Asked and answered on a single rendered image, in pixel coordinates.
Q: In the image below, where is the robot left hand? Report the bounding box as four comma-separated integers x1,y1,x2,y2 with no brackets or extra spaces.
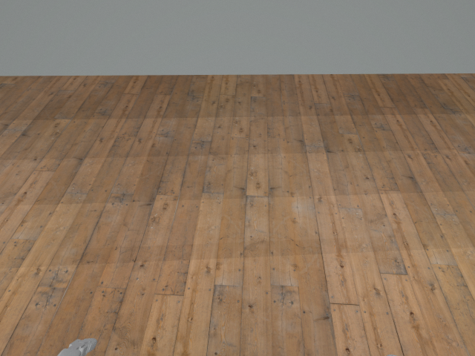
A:
57,338,97,356

